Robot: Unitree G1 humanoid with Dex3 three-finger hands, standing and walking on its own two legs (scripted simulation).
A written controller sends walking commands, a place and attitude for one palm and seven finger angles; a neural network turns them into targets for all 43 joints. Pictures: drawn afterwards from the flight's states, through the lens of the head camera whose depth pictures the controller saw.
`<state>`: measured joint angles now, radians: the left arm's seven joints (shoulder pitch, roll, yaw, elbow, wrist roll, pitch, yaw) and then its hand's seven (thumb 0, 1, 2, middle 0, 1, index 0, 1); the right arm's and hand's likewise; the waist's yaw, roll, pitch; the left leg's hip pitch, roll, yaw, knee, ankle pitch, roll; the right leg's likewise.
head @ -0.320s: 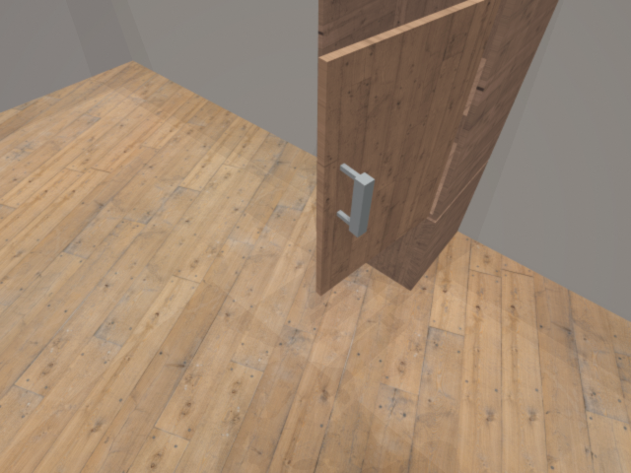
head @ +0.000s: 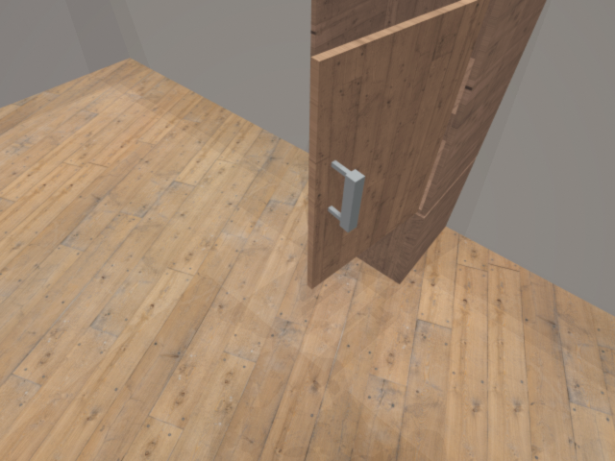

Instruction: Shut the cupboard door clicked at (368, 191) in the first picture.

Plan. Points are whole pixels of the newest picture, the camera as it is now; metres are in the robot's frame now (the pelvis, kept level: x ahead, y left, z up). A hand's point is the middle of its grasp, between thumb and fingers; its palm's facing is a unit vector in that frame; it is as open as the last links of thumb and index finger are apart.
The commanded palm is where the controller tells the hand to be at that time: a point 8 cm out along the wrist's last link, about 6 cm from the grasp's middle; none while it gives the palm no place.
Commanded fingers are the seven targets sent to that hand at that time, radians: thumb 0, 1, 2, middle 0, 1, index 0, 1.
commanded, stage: look at it before walking up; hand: left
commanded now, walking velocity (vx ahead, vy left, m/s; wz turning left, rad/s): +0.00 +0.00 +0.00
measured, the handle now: (343, 196) +0.57 -0.04 -0.02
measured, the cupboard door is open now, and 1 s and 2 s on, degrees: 80 80 80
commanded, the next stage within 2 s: walk around to get in front in 0.52 s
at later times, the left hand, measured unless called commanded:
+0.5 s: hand out of the picture +0.01 +0.18 -0.17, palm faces +0.01 -0.98 -0.21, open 7.4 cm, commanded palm none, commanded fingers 0.00 0.90 0.90 -0.20 -0.30 -0.20 -0.30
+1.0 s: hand out of the picture +0.05 +0.16 -0.18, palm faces -0.09 -0.97 -0.24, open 7.4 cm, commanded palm none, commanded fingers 0.00 0.90 0.90 -0.20 -0.30 -0.20 -0.30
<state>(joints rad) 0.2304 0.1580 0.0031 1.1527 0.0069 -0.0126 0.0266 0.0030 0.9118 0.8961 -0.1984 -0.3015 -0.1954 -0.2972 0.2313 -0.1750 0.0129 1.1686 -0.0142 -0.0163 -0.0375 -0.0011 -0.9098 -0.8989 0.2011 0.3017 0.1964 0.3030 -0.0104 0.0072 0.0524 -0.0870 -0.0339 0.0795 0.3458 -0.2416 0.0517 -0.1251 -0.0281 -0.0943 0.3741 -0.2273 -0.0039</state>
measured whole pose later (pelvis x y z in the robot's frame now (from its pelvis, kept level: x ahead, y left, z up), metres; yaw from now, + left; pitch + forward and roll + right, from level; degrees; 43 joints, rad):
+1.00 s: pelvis -0.01 -0.03 -0.02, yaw -9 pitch -1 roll +2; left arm 0.20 0.16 0.07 1.03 0.02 0.06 -0.01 0.01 0.91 0.90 -0.20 -0.30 -0.19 -0.30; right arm 0.22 -0.19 -0.04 1.05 -0.03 0.02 -0.05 0.00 -0.91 -0.90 0.20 0.30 0.20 0.30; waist 0.01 0.03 0.13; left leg -0.16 0.04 0.22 0.55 -0.36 0.02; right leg -0.33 -0.02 -0.04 0.77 -0.43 -0.01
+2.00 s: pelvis +0.01 -0.04 -0.02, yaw -44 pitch +0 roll -1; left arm 0.08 0.25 0.06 0.88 0.02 0.02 -0.02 0.00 0.91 0.90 -0.20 -0.30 -0.19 -0.30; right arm 0.24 -0.28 -0.05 0.93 -0.01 0.06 -0.03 0.00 -0.91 -0.90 0.20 0.30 0.20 0.30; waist -0.03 0.05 0.15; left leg -0.35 0.12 0.08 0.94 -0.54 -0.06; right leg -0.31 0.00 -0.04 0.63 -0.31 -0.02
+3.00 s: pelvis +0.04 -0.06 -0.02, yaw -78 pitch +2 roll -1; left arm 0.20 0.22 0.07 0.92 0.01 0.06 -0.01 0.01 0.91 0.90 -0.20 -0.30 -0.20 -0.30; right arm 0.15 -0.23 -0.04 0.88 -0.01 0.01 -0.03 0.00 -0.91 -0.90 0.20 0.30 0.20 0.30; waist 0.00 -0.02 0.07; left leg -0.31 0.04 0.03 0.57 -0.27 -0.02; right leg -0.33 0.07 0.10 0.61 -0.32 -0.01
